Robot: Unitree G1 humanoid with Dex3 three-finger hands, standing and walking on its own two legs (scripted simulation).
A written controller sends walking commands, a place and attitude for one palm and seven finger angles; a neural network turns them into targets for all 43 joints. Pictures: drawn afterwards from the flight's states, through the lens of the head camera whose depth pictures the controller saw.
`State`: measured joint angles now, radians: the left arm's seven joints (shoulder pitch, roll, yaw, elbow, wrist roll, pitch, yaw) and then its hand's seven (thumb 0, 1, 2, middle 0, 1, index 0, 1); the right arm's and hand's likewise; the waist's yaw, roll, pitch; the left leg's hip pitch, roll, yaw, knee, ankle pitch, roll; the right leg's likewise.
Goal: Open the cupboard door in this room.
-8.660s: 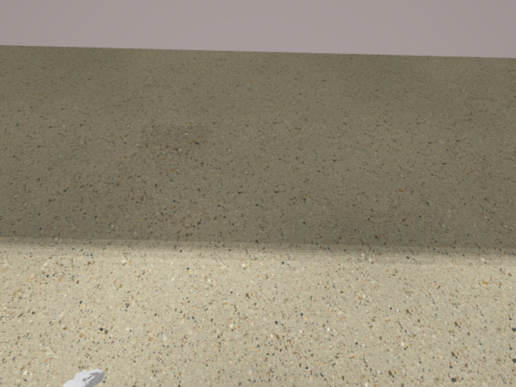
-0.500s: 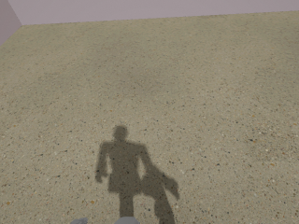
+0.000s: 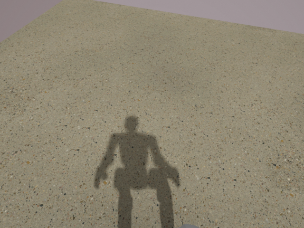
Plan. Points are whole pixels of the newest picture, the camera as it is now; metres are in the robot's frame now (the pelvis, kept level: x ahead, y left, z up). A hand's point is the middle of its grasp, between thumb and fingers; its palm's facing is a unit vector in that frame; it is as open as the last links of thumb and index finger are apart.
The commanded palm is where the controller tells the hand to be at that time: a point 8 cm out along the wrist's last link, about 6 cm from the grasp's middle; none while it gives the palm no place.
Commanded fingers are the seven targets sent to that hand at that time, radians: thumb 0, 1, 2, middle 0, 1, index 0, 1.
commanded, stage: turn or walk to find it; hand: left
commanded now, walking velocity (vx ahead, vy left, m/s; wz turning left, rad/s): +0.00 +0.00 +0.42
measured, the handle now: out of the picture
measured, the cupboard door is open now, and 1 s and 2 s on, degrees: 0 0 0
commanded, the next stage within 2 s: none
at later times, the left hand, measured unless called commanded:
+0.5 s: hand out of the picture -0.02 +0.17 -0.16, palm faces +0.25 -0.94 -0.24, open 7.3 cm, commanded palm none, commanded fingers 0.00 0.90 0.90 -0.20 -0.30 -0.20 -0.30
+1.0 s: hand out of the picture -0.04 +0.19 -0.15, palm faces +0.42 -0.86 -0.29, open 7.3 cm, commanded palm none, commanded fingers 0.00 0.90 0.90 -0.20 -0.30 -0.20 -0.30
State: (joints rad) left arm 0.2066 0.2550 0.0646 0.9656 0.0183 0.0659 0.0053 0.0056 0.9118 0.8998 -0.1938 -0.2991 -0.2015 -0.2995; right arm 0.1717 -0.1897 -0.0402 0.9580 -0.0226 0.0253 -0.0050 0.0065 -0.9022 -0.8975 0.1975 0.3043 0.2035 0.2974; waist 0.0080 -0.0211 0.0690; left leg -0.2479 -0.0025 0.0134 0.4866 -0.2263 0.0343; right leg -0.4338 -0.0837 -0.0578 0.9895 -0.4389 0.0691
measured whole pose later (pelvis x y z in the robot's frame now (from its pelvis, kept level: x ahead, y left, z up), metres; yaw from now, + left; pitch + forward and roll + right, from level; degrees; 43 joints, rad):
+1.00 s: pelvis -0.05 -0.04 -0.01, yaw +25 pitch -1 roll +1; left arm 0.16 0.21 0.05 0.91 0.01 0.03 0.01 0.00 0.91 0.90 -0.19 -0.30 -0.20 -0.30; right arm 0.19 -0.21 -0.06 0.95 -0.02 0.05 0.00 0.01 -0.90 -0.90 0.20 0.30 0.21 0.30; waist -0.01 0.03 0.06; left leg -0.30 -0.03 -0.07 0.54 -0.23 -0.02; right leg -0.27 -0.04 -0.06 0.58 -0.32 0.05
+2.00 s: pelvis -0.08 -0.08 +0.00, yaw +52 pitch -1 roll +1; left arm 0.20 0.16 0.03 0.91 0.03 0.02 0.02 0.00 0.91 0.90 -0.20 -0.30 -0.21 -0.30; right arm 0.19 -0.25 -0.09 0.98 -0.02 0.08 0.01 0.01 -0.91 -0.90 0.20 0.30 0.20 0.30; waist -0.01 0.05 0.07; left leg -0.48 -0.01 -0.03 1.13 -0.40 -0.04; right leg -0.23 -0.08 -0.16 0.53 -0.29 -0.02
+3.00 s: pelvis -0.10 -0.11 +0.00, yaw +67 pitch -1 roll +0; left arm 0.25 0.16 0.02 1.06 0.02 0.01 0.02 0.00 0.92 0.90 -0.20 -0.30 -0.21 -0.30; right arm 0.24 -0.20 -0.04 1.10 -0.01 0.03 -0.02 0.01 -0.91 -0.90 0.19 0.30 0.20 0.30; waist 0.02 0.03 0.05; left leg -0.18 0.05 0.01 0.52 -0.32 -0.02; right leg -0.25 -0.02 -0.12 0.49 -0.23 -0.04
